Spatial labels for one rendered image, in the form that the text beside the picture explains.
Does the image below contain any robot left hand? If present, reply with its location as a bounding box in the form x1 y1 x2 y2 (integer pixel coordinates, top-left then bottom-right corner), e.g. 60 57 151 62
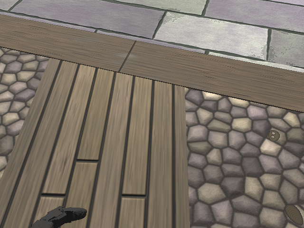
30 206 87 228

